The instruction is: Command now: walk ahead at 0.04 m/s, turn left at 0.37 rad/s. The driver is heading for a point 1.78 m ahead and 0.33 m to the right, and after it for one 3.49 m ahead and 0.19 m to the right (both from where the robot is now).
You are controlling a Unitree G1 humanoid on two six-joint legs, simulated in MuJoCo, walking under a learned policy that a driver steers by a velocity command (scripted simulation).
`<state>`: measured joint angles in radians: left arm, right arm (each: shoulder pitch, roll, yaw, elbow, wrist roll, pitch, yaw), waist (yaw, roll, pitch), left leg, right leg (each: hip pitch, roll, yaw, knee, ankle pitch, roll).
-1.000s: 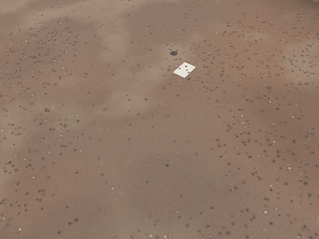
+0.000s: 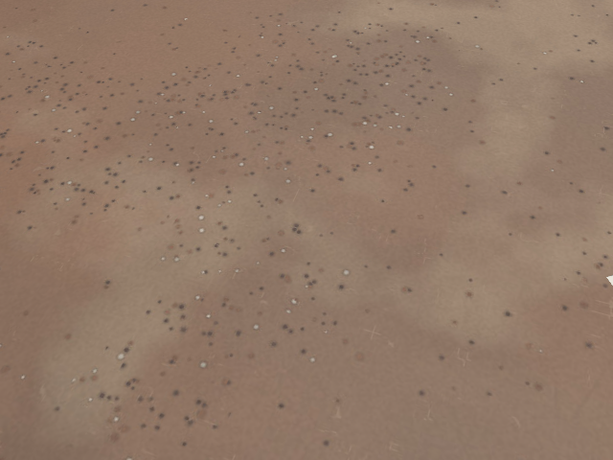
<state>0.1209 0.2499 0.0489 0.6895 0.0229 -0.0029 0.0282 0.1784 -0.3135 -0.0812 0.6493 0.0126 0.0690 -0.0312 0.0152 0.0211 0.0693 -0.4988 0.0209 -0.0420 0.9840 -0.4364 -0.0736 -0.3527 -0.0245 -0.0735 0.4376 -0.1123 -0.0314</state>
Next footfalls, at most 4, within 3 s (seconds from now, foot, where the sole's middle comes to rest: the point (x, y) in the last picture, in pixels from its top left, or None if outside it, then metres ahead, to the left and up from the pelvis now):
0.12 left None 0.05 0.14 -0.77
0.42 right None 0.05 -0.12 -0.77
1.16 right None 0.32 -0.16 -0.77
1.76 left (310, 354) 0.67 0.05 -0.77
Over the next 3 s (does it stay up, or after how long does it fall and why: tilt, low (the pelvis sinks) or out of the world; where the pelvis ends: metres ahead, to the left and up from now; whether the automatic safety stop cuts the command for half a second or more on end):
stays up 1.18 -0.04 0.00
